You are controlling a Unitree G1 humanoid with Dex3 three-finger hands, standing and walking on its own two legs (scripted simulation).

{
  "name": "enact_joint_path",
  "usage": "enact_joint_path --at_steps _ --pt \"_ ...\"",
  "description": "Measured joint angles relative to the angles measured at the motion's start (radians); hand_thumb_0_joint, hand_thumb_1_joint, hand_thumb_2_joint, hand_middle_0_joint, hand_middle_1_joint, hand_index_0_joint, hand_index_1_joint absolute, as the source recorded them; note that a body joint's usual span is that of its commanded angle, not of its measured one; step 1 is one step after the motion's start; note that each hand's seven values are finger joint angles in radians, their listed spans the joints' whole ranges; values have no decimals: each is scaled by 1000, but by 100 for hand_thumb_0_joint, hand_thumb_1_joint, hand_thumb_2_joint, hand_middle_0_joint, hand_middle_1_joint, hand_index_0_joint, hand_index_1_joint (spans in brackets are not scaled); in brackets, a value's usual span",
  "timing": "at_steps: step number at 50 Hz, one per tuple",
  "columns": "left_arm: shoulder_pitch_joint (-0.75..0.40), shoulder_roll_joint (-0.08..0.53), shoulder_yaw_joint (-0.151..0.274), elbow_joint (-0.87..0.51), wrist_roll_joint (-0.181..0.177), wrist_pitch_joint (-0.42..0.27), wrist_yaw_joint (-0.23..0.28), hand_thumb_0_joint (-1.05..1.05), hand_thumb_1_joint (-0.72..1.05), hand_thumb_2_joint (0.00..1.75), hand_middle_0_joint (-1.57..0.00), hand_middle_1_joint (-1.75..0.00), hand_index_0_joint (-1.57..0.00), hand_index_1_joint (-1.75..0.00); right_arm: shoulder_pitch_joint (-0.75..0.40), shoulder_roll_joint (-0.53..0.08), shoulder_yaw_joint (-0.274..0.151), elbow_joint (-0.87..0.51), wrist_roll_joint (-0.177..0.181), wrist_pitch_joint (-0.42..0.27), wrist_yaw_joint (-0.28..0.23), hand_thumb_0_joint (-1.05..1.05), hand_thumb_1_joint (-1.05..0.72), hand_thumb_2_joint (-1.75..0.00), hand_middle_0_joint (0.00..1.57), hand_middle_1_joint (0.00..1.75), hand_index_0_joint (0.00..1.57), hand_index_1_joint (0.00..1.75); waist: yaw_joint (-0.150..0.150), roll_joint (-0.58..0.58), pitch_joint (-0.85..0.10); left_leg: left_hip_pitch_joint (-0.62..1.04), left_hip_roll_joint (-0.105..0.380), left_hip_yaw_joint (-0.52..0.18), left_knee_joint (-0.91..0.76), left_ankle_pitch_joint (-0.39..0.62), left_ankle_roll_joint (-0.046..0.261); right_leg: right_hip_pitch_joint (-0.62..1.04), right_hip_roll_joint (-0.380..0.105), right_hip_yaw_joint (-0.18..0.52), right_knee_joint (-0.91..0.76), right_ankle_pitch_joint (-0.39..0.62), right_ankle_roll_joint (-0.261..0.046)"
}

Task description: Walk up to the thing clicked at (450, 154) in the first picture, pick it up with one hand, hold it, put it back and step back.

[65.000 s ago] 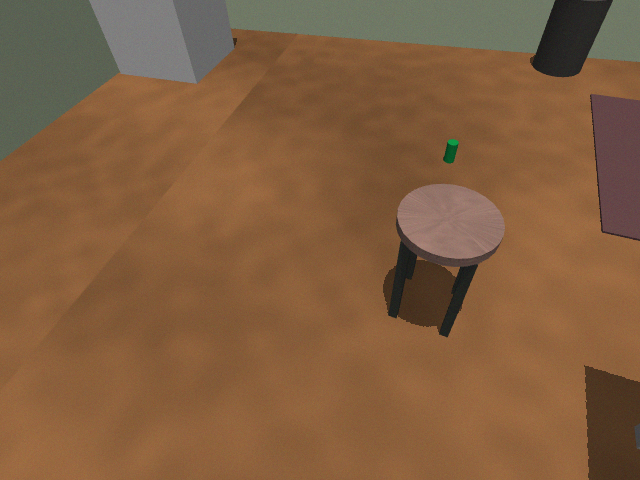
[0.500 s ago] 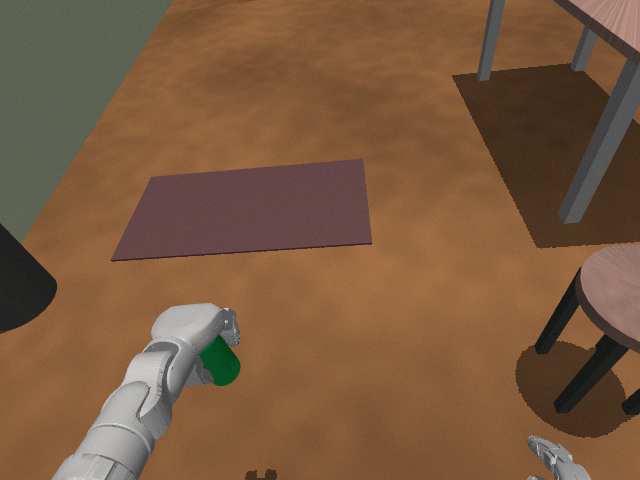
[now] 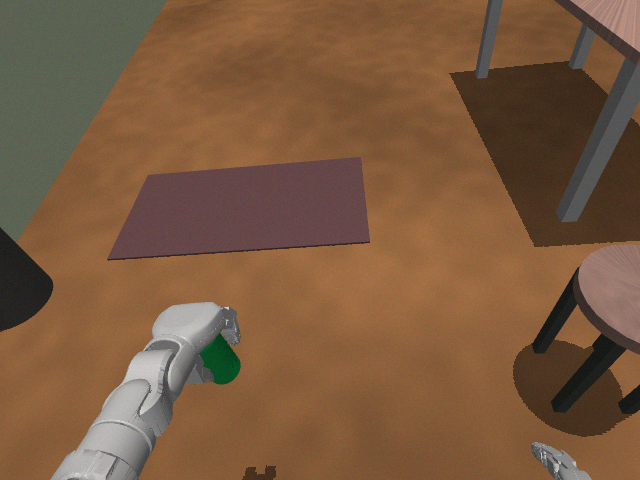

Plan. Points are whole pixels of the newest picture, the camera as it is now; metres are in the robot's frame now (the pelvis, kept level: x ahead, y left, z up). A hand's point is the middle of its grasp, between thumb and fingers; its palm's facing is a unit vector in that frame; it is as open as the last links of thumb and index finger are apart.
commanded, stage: crouch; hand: left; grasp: from above
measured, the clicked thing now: (212, 353) +0.32 +0.22 -0.05
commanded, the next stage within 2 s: none
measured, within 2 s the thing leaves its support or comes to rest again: neither
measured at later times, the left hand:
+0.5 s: hand (225, 372) +0.33 +0.23 -0.15, palm faces -0.42 +0.04 -0.90, open 7.9 cm
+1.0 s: hand (264, 387) +0.40 +0.22 -0.39, palm faces -0.44 +0.01 -0.90, open 7.8 cm
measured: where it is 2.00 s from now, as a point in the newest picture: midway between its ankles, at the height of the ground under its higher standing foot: outside the picture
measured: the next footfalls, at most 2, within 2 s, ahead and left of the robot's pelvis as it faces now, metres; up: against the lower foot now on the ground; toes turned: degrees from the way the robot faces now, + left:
none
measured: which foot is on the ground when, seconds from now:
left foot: down 0.00-1.00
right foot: down 0.00-1.00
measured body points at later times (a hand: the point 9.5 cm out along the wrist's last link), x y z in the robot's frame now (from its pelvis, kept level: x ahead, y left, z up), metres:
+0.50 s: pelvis -0.02 +0.00 -0.06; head +0.06 +0.01 +0.38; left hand +0.35 +0.22 -0.09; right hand +0.08 -0.28 -0.18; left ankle +0.01 +0.13 -0.74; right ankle +0.02 -0.12 -0.74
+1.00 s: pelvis -0.06 +0.02 -0.26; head +0.13 +0.03 +0.14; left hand +0.42 +0.22 -0.34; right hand -0.04 -0.25 -0.39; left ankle +0.01 +0.13 -0.74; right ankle +0.02 -0.12 -0.74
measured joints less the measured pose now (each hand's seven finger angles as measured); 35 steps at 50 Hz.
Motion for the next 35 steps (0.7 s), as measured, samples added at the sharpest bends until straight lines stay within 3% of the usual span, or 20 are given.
enact_joint_path --at_steps 9,16,26,35 --pt "-8 -14 4 49 23 -15 42 1 27 46 -82 -77 -77 -65 -8 5 0 -1 -3 6 4 1 -91 -90 20 30 20 30 -11 -9 2 -16 -2 -3 9 -3 1 -15 -2 -3 11 -6 1" --pt "-76 -31 0 211 76 -48 154 1 25 47 -83 -76 -78 -65 -11 7 -7 8 -22 5 19 1 -90 -90 20 30 20 30 -29 -37 -5 -140 -5 -14 113 -38 0 -132 -4 -12 106 -39 0" --pt "-303 -42 32 506 174 -47 349 0 25 49 -83 -76 -78 -66 45 -14 -44 24 -63 -25 54 1 -91 -90 20 30 20 30 -78 -52 -99 -621 2 -37 543 -191 -1 -591 5 -28 499 -176 7" --pt "-457 -8 97 616 183 -22 407 0 25 49 -83 -76 -77 -67 96 -12 -51 36 -90 -45 51 1 -91 -90 20 30 20 30 -147 -22 -167 -1067 3 -46 928 -312 10 -1029 11 -30 866 -287 16"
